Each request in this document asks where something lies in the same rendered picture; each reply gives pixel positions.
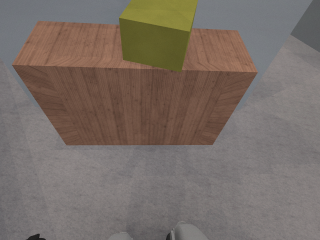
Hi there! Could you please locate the pedestal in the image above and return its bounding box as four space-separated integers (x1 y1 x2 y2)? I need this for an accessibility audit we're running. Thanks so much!
12 21 258 146

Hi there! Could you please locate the robot right shin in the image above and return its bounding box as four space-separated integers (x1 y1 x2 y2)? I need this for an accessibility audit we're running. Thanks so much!
174 221 186 228

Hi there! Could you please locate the carton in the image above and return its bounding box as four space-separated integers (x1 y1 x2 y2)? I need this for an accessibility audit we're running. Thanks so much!
119 0 198 72

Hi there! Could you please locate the right robot thigh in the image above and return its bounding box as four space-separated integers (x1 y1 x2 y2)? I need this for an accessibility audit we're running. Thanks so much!
170 224 208 240

